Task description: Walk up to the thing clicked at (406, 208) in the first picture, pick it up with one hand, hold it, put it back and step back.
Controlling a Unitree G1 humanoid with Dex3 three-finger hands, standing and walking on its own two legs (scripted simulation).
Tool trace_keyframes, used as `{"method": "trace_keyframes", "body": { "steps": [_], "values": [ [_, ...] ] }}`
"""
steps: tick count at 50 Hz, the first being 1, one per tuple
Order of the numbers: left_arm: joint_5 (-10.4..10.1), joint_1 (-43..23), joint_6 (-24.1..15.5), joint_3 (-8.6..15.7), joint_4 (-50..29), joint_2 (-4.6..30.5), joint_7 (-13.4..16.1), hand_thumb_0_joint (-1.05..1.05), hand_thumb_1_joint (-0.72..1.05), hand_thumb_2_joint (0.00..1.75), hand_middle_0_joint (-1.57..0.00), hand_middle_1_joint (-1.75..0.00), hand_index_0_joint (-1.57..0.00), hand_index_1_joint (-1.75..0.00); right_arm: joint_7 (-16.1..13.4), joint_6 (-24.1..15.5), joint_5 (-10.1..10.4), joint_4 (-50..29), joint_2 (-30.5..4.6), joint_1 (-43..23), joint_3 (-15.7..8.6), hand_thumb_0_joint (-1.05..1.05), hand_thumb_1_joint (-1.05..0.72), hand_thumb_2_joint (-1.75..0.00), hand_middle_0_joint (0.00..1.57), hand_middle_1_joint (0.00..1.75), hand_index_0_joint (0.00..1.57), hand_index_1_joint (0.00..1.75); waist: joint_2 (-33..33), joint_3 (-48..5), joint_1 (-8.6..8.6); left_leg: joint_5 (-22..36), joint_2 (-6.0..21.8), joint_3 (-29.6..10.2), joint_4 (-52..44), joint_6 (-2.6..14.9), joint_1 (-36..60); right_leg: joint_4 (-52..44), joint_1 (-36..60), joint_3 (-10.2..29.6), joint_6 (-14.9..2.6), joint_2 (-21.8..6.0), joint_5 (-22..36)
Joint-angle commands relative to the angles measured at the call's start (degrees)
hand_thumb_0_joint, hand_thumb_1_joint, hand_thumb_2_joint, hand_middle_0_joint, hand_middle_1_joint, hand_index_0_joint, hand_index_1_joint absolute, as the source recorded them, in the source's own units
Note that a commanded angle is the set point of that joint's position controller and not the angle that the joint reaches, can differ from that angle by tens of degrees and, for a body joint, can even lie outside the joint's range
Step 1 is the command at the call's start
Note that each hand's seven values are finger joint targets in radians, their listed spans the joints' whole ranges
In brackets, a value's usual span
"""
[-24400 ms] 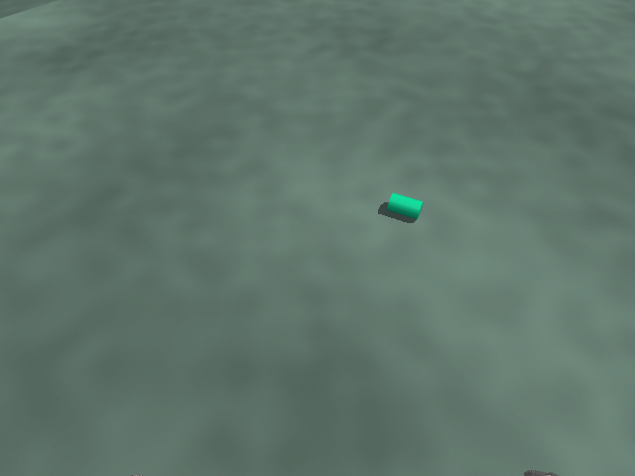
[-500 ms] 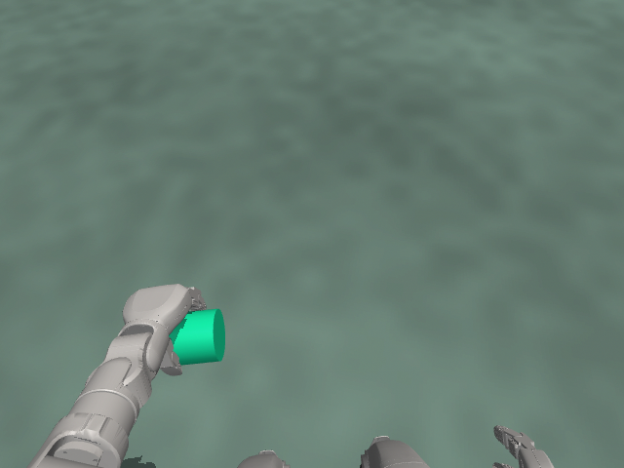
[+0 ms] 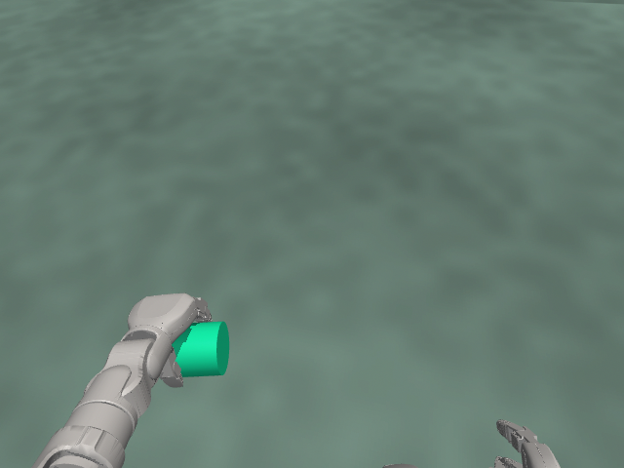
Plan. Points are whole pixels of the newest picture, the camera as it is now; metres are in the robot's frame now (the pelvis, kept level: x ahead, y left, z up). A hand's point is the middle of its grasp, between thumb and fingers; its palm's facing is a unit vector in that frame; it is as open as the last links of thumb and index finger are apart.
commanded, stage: hold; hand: left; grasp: from above
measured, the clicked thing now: (180, 349) +0.30 +0.22 -0.10
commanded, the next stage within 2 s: crouch in 1.36 s
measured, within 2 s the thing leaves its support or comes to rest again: neither
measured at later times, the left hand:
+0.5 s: hand (173, 361) +0.26 +0.21 -0.04, palm faces -0.48 -0.04 -0.88, open 10.3 cm
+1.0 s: hand (168, 362) +0.26 +0.21 -0.03, palm faces -0.48 -0.05 -0.88, open 10.3 cm
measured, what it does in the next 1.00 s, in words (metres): stands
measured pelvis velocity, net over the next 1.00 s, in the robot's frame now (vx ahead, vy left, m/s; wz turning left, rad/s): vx -0.02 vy -0.01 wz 0.00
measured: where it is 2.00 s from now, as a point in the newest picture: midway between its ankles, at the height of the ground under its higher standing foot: outside the picture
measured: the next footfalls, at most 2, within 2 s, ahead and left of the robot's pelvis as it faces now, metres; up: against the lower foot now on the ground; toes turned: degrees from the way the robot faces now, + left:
none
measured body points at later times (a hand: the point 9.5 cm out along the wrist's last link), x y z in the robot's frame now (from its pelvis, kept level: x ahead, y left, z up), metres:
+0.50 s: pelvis -0.02 -0.01 +0.01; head -0.01 -0.03 +0.46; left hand +0.28 +0.21 +0.01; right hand +0.11 -0.27 -0.11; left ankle -0.01 +0.11 -0.72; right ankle +0.02 -0.14 -0.72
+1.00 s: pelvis -0.02 -0.01 +0.01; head -0.02 -0.03 +0.46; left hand +0.28 +0.21 +0.02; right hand +0.13 -0.26 -0.10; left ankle -0.01 +0.11 -0.72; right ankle +0.02 -0.14 -0.72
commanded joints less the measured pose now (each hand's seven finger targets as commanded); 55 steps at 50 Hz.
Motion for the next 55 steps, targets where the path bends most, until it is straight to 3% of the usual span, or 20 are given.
{"method": "trace_keyframes", "body": {
  "steps": [1, 10, 14, 22, 24, 25, 29, 39, 41, 47, 49, 50, 55],
  "values": [
    [-0.33, -21.19, -0.05, 6.59, -13.53, 12.99, 2.56, 0.00, 0.83, 0.73, -1.23, -0.39, -1.19, -0.44, -0.65, -2.07, 0.08, -6.94, -8.38, -2.16, -2.38, 0.00, -0.89, -0.89, 0.20, 0.30, 0.20, 0.30, 0.96, -14.48, 0.01, 19.24, -1.00, -0.18, -5.73, -0.46, 8.63, -4.63, 6.92, -1.95, -2.49, 2.27, 14.45],
    [-0.93, -21.81, -0.72, 6.92, -16.08, 13.37, 1.95, 0.00, 0.84, 0.72, -1.24, -0.40, -1.20, -0.43, -1.16, -2.31, 0.04, -7.19, -8.11, -3.90, -1.97, 0.00, -0.89, -0.89, 0.20, 0.30, 0.20, 0.30, 0.41, -14.57, 0.36, 16.88, -1.07, -0.03, -7.31, -0.19, 9.94, -6.47, 8.61, -1.52, -2.24, 2.15, 12.43],
    [-0.77, -19.29, -0.63, 6.72, -13.77, 12.88, 1.90, 0.00, 0.85, 0.72, -1.26, -0.38, -1.22, -0.42, -1.22, -2.38, 0.17, -7.65, -8.12, -4.95, -1.80, 0.00, -0.89, -0.90, 0.20, 0.30, 0.20, 0.30, -0.54, -12.07, 0.77, 13.59, -0.91, -0.33, -8.78, -0.06, 9.31, -7.51, 8.21, -1.70, -2.30, 2.07, 9.33],
    [-1.40, -21.63, -1.00, 6.51, -17.73, 13.07, 1.55, 0.00, 0.83, 0.71, -1.25, -0.36, -1.21, -0.41, -1.49, -2.56, 0.19, -8.04, -7.93, -6.59, -1.51, 0.00, -0.89, -0.90, 0.20, 0.30, 0.20, 0.30, 0.15, -12.75, 0.84, 12.78, -0.92, -0.33, -9.61, -0.05, 10.84, -8.65, 9.13, -1.48, -2.13, 1.96, 8.61],
    [-1.61, -19.80, -1.00, 7.42, -16.58, 13.63, 1.61, 0.00, 0.82, 0.72, -1.26, -0.35, -1.21, -0.40, -1.53, -2.62, 0.19, -8.06, -7.67, -7.37, -1.29, 0.00, -0.89, -0.90, 0.20, 0.30, 0.20, 0.30, -0.43, -11.41, 1.07, 11.16, -1.23, 0.05, -10.05, 0.17, 10.35, -9.40, 9.48, -1.37, -2.00, 1.73, 7.19],
    [-1.67, -20.01, -1.01, 6.81, -16.95, 13.07, 1.46, 0.00, 0.82, 0.71, -1.24, -0.35, -1.20, -0.40, -1.56, -2.66, 0.09, -7.90, -7.67, -7.41, -1.21, 0.00, -0.89, -0.90, 0.20, 0.30, 0.20, 0.30, -0.04, -11.75, 0.58, 11.49, -1.23, 0.08, -10.02, 0.15, 10.82, -9.42, 9.14, -1.26, -1.98, 1.68, 7.64],
    [-1.35, -19.68, -0.84, 7.47, -18.37, 13.97, 1.16, 0.00, 0.83, 0.75, -1.27, -0.35, -1.21, -0.41, -1.73, -2.54, 0.31, -8.24, -7.53, -8.04, -1.24, 0.00, -0.89, -0.90, 0.20, 0.30, 0.20, 0.30, -0.27, -13.27, 1.56, 13.56, -1.54, 0.49, -10.05, 0.29, 11.57, -9.59, 11.01, -1.20, -1.94, 1.48, 9.36],
    [-1.67, -18.71, -0.85, 6.63, -20.80, 13.19, -0.94, 0.00, 0.83, 0.77, -1.27, -0.36, -1.21, -0.42, -2.02, -2.43, 0.50, -8.74, -7.13, -9.41, -0.71, 0.00, -0.89, -0.90, 0.20, 0.30, 0.20, 0.30, -0.15, -11.57, 1.46, 13.18, -1.15, 0.16, -11.68, 0.27, 12.44, -10.53, 11.43, -1.46, -2.09, 1.80, 8.82],
    [-2.07, -20.02, -1.01, 7.73, -20.49, 14.78, -0.96, 0.00, 0.83, 0.75, -1.25, -0.38, -1.21, -0.43, -2.13, -2.37, 0.55, -8.39, -7.38, -9.47, -0.64, 0.00, -0.89, -0.90, 0.20, 0.30, 0.20, 0.30, 0.15, -10.79, 1.32, 13.07, -0.97, -0.02, -12.02, 0.22, 12.62, -10.78, 11.23, -1.51, -2.15, 1.86, 8.66],
    [-2.50, -17.55, -1.45, 6.79, -20.57, 13.26, -2.04, 0.00, 0.84, 0.76, -1.27, -0.37, -1.22, -0.43, -2.18, -2.29, 0.50, -8.95, -7.03, -10.03, -0.51, 0.00, -0.89, -0.90, 0.20, 0.30, 0.20, 0.30, 0.26, -11.01, 1.72, 14.10, -1.02, -0.03, -12.37, 0.18, 13.32, -10.99, 11.87, -1.64, -2.27, 1.86, 9.27],
    [-2.23, -18.55, -1.69, 6.95, -21.75, 13.58, -1.93, 0.00, 0.83, 0.78, -1.27, -0.38, -1.22, -0.44, -2.24, -2.17, 0.53, -9.11, -6.93, -10.03, -0.56, 0.00, -0.89, -0.90, 0.20, 0.30, 0.20, 0.30, 0.22, -11.14, 1.46, 14.38, -1.23, 0.19, -12.27, 0.23, 13.68, -11.22, 11.89, -1.43, -2.21, 1.71, 9.65],
    [-2.05, -18.70, -1.81, 8.47, -21.99, 15.01, -1.69, 0.00, 0.83, 0.78, -1.26, -0.39, -1.21, -0.44, -2.34, -2.11, 0.51, -8.88, -7.03, -9.76, -0.54, 0.00, -0.89, -0.90, 0.20, 0.30, 0.20, 0.30, 0.11, -11.83, 1.81, 14.71, -1.35, 0.23, -12.12, 0.30, 13.66, -11.22, 12.05, -1.38, -2.15, 1.68, 9.96],
    [-2.00, -17.65, -1.82, 7.40, -20.76, 13.54, -1.42, 0.00, 0.84, 0.78, -1.27, -0.40, -1.22, -0.45, -2.36, -1.94, 0.55, -8.64, -6.95, -9.76, -0.43, 0.00, -0.89, -0.90, 0.20, 0.30, 0.20, 0.30, 0.02, -11.33, 1.70, 15.36, -1.24, 0.15, -12.48, 0.13, 14.02, -11.11, 12.23, -1.60, -2.34, 1.81, 10.40]
  ]
}}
